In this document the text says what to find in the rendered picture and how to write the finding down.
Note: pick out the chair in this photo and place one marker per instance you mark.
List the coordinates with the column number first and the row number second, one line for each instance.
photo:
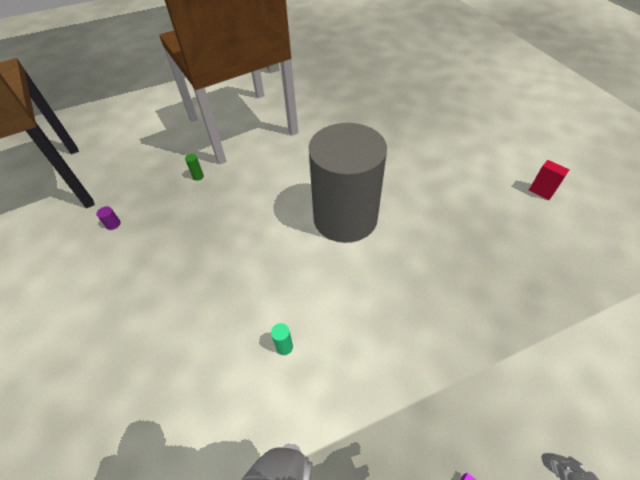
column 16, row 115
column 217, row 40

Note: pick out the right robot hand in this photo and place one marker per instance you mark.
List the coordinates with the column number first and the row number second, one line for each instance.
column 566, row 468

